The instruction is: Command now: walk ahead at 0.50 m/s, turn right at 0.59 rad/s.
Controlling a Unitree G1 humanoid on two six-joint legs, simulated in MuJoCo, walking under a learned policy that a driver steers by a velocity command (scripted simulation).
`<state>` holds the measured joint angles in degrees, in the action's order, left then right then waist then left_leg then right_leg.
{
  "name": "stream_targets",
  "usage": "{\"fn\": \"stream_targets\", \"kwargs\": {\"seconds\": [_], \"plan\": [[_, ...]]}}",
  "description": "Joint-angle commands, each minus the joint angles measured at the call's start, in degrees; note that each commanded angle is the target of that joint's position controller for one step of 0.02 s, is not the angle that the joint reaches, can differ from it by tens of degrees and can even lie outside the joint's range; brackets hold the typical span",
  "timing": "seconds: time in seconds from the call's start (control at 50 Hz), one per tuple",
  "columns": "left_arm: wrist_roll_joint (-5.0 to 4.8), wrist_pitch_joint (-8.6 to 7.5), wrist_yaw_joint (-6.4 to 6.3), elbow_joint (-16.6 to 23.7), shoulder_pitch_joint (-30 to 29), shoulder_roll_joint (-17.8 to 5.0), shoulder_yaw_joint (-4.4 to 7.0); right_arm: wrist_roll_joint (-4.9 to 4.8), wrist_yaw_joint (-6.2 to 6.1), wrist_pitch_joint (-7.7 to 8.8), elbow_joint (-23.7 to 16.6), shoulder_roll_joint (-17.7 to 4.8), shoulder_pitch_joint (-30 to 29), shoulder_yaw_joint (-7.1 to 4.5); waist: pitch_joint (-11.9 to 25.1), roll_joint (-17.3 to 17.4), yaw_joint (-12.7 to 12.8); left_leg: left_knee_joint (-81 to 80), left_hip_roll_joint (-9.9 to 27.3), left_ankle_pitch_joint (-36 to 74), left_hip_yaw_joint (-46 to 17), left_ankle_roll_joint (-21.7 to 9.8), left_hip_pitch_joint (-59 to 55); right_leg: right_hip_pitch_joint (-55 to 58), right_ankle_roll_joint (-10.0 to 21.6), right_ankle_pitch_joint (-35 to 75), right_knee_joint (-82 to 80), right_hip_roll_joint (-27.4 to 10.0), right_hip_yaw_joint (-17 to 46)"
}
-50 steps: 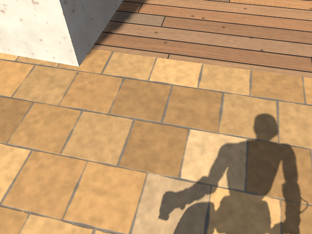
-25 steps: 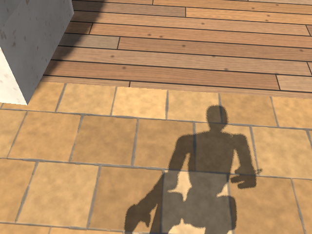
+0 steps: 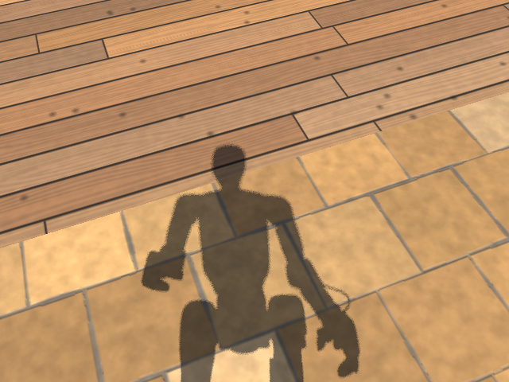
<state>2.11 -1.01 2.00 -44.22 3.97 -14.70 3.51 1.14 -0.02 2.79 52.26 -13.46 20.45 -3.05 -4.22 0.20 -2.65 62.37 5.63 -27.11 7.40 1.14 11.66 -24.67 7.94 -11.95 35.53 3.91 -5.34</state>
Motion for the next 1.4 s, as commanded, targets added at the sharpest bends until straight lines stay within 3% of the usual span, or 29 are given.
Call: {"fn": "stream_targets", "kwargs": {"seconds": [0.02, 0.08, 0.16, 0.22, 0.3, 0.36, 0.42, 0.44, 0.46, 0.48, 0.5, 0.52, 0.54, 0.58, 0.62, 0.74, 0.86, 0.9, 0.94, 0.96, 0.98, 1.0, 1.02, 1.04, 1.06, 1.1, 1.2, 1.36, 1.4], "plan": [[-1.44, 0.23, -1.74, -1.5, 13.3, -10.3, 3.22, -0.56, 0.43, 2.57, -8.1, -7.1, -5.4, -1.08, 6.7, -0.2, 5.5, 10.5, 1.2, 8.2, -7.9, -1.2, 30.0, 28.7, 10.4, 11.6, -19.7, -18.9, 29.1], [-2.25, -1.32, -1.91, -0.7, 9.4, -7.1, 2.04, 1.68, 0.55, -0.04, -7.1, -6.5, -2.1, -1.1, 5.8, -0.8, 0.9, 3.9, 2.4, 9.1, -8.4, 0.6, 20.9, 18.5, 8.4, 21.5, -21.5, -12.9, 21.1], [-2.18, -2.43, -1.62, -1.8, 14.0, -9.1, 2.44, 1.69, 1.0, -1.69, -9.6, -5.4, -8.1, -0.85, 3.4, -1.4, 2.1, -3.7, 1.6, 15.2, -7.3, 2.3, 24.7, 16.2, 7.9, 18.8, -24.1, -10.6, 20.5], [-2.16, -2.41, -1.66, -2.7, 18.2, -9.0, 2.4, 1.47, 1.03, -1.69, -12.0, -5.8, -15.2, -0.72, 1.7, -2.3, 4.6, -11.2, 0.9, 21.1, -7.6, 2.6, 29.2, 19.2, 6.6, 17.9, -24.5, -10.3, 22.2], [-2.09, -2.14, -2.42, -3.9, 21.2, -8.4, 1.93, 0.83, 1.18, -0.95, -13.2, -4.5, -18.6, 0.29, 2.5, -3.2, 5.9, -20.3, -2.5, 26.0, -5.6, 1.2, 25.9, 23.0, 3.0, 41.9, -18.3, -8.8, 17.4], [-1.46, -2.11, -3.01, -5.2, 22.8, -6.3, 0.76, 0.54, 1.25, -0.09, -12.9, -3.7, -19.6, 1.04, 3.2, -4.6, 7.0, -27.2, -5.1, 28.8, -3.6, -1.6, 18.3, 23.9, 0.1, 45.9, -16.7, -8.6, 15.5], [-0.87, -2.63, -3.8, -5.3, 19.3, -8.4, 0.94, 0.76, 0.52, 1.02, -8.8, -7.2, -8.6, 0.0, 5.9, -5.8, 1.7, -33.2, -7.7, 25.0, -4.3, -5.4, 7.6, 27.3, -1.8, 55.3, -7.1, -9.8, 15.8], [-1.25, -2.79, -3.7, -5.2, 17.6, -9.2, 1.04, 0.8, 0.17, 1.97, -6.5, -7.4, -2.2, -0.12, 8.0, -3.9, -2.1, -39.9, -6.8, 33.2, -5.0, -6.5, 0.2, 26.6, -2.6, 51.9, 1.5, -8.0, 13.6], [-1.59, -3.29, -3.65, -3.7, 18.2, -7.7, 0.53, 1.03, -0.29, 2.6, -5.0, -10.4, 4.0, -0.58, 14.0, 1.2, -3.3, -35.8, 2.6, 57.1, -14.2, -8.7, -12.9, 18.7, -3.6, 31.7, 14.5, -4.6, 11.7], [-3.65, -2.57, -3.54, -5.3, 30.7, -2.1, -0.26, 0.49, 0.09, 1.97, -5.2, -14.2, 2.7, -1.43, 22.6, 15.1, 3.0, -31.3, 19.1, 86.5, -33.7, -21.7, -27.7, 4.0, -7.0, -21.1, 34.1, 4.4, 7.7], [-1.24, -1.76, -3.69, -6.6, 28.9, -6.9, 0.15, -1.97, 0.79, 0.86, -6.0, -11.3, 1.1, -1.18, 23.7, 6.8, 2.4, -36.6, 17.0, 79.4, -38.5, -22.9, -23.5, 1.5, -6.7, -20.3, 37.3, 3.1, 9.9], [-0.22, -1.33, -3.53, -5.2, 22.1, -7.4, 0.41, -2.26, 0.85, 0.33, -7.5, -9.8, -4.7, -1.04, 15.4, 3.5, 2.8, -39.0, 13.8, 67.5, -33.3, -21.6, -16.4, -1.9, -7.1, -16.6, 39.4, 1.1, 10.3], [0.26, -1.06, -3.34, -4.2, 18.0, -7.2, 0.25, -1.85, 0.76, -0.25, -8.2, -7.6, -8.1, -0.5, 10.9, 1.0, 3.0, -41.4, 10.6, 59.6, -29.4, -19.6, -10.7, -3.2, -7.3, -14.3, 37.3, -0.6, 9.9], [0.22, 0.48, -2.84, -3.1, 16.2, -6.2, 0.04, -1.72, 0.28, -0.97, -7.2, -7.5, -7.7, -0.5, 7.4, 2.9, 4.3, -44.7, 6.0, 52.1, -24.5, -16.4, -2.7, -0.9, -8.3, -11.8, 32.4, -2.6, 9.4], [-0.1, 1.72, -2.95, -3.1, 17.0, -4.9, -0.34, -1.07, 0.43, -1.43, -6.8, -8.4, -7.3, -0.99, 8.6, 3.8, 5.0, -45.4, 3.8, 46.4, -23.2, -15.2, 0.8, 2.0, -9.1, -11.8, 29.1, -2.1, 8.2], [-0.45, 3.43, -3.87, -0.8, 10.0, -4.9, -0.49, -0.15, 0.36, -3.73, -7.6, -10.6, -6.5, -2.64, 7.5, 7.1, 2.6, -50.1, 1.5, 9.9, -28.8, -13.7, 5.5, 0.1, -10.1, -10.9, 17.8, -2.4, 7.9], [-1.65, 2.39, -4.58, 0.4, 7.8, -4.7, -0.85, 0.24, 0.46, -5.3, -8.4, -11.1, -7.0, -3.69, 6.7, 7.8, 1.2, -49.8, 1.0, 5.8, -34.6, -11.9, 5.6, 3.9, -9.0, -11.4, 7.7, -0.7, 8.4], [-2.21, 1.7, -4.95, 0.2, 10.2, -4.7, -0.96, 0.16, 0.66, -5.75, -8.6, -10.9, -7.9, -3.84, 6.5, 8.4, 2.1, -49.3, 0.5, 7.3, -36.5, -10.7, 6.4, 8.3, -7.5, -11.8, 0.5, 0.6, 8.4], [-2.09, 0.8, -5.57, -0.7, 15.2, -5.3, -0.73, -0.69, 0.57, -6.04, -9.2, -10.4, -9.9, -3.78, 5.8, 7.7, 5.1, -47.2, -2.5, 4.3, -35.7, -6.9, 10.4, 17.1, -5.6, -6.5, -14.4, 0.4, 8.6], [-1.37, 0.45, -6.14, -0.2, 15.0, -9.5, 0.22, -1.34, 0.39, -5.86, -9.8, -8.0, -8.5, -3.16, 5.3, 0.7, 3.9, -40.5, -7.0, -1.3, -31.0, -3.4, 14.5, 20.0, -3.5, -11.7, -23.0, -8.1, 17.4], [-0.64, 0.71, -6.26, 2.1, 10.4, -15.3, 1.46, -2.19, 0.22, -5.37, -11.0, -5.3, -7.3, -2.72, 5.4, -12.5, 2.1, -24.4, -16.6, -2.9, -17.0, -0.9, 21.6, 19.7, 2.2, -16.5, -28.4, -23.6, 35.0], [0.23, 0.98, -5.82, 2.8, 6.0, -14.0, 1.32, 0.4, -0.16, -5.01, -9.8, -10.4, -7.9, -3.84, 2.5, -7.5, 1.6, -11.8, -13.3, -2.9, -13.5, -0.2, 21.3, 10.6, 5.8, -7.9, -26.9, -26.5, 33.7], [-0.05, 0.81, -5.54, 3.5, 4.6, -9.5, 0.13, 0.6, 0.13, -5.01, -9.2, -11.2, -7.3, -4.29, 2.9, -4.5, 0.1, -5.3, -11.8, -0.3, -14.0, -0.2, 17.3, 8.0, 5.5, 1.7, -24.3, -23.1, 28.2], [-0.5, 0.65, -5.25, 3.7, 2.6, -7.1, -0.54, 0.69, 0.44, -5.33, -8.2, -10.3, -5.3, -4.2, 2.8, -3.8, -1.5, -0.8, -11.5, 2.6, -13.5, -0.1, 16.8, 8.3, 3.6, 8.0, -22.3, -19.1, 21.5], [-0.77, 0.53, -5.18, 4.3, 1.9, -6.7, -0.72, 0.8, 0.71, -5.89, -7.6, -9.8, -3.8, -4.11, 3.6, -5.8, -1.8, 2.8, -11.3, 4.3, -12.6, 0.2, 17.8, 10.8, 2.3, 11.9, -21.0, -16.4, 17.1], [-0.66, 0.59, -5.1, 4.5, 4.3, -6.7, -0.73, 0.43, 1.46, -6.63, -7.7, -9.5, -4.3, -3.74, 4.3, -7.8, 0.0, 4.5, -10.5, 4.3, -10.7, 1.5, 20.6, 15.9, 2.4, 21.4, -18.4, -15.1, 12.7], [-0.65, 0.8, -4.72, 2.6, 12.4, -9.4, 0.67, -0.32, 2.49, -7.34, -10.8, -8.0, -11.1, -2.54, 5.5, -9.0, 5.0, -5.3, -8.2, 2.0, -8.8, 3.1, 22.6, 27.2, 4.2, 29.9, -15.2, -18.5, 11.6], [-0.48, 1.15, -2.94, 2.5, 10.0, -11.8, 2.06, -1.41, 2.67, -7.18, -13.4, -7.4, -12.1, -1.66, 6.8, -11.6, 4.5, -24.2, -7.7, 1.5, -2.8, -0.9, 7.2, 21.2, 2.5, 29.0, -10.6, -20.6, 6.4], [-1.29, 1.54, -2.9, 2.3, 8.9, -12.0, 2.28, -0.7, 2.19, -6.34, -12.9, -7.2, -9.2, -1.58, 7.3, -8.7, 1.6, -37.8, -8.4, 12.3, -2.6, -2.6, -0.9, 16.6, -1.3, 21.8, -4.7, -19.5, 3.2]]}}
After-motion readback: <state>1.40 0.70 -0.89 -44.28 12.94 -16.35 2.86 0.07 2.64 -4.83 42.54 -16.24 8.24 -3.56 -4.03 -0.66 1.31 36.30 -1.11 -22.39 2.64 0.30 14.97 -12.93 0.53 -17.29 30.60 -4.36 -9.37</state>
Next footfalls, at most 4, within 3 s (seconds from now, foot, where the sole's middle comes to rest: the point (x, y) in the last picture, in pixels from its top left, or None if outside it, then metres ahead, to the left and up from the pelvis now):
0.44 left None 0.43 0.05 -0.76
0.96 right None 0.36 -0.13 -0.76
1.42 left None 0.27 0.07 -0.76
1.96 right None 0.34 -0.12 -0.76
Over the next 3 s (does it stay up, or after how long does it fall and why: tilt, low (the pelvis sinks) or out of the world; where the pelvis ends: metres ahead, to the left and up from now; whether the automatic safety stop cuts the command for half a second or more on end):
stays up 0.48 0.00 0.02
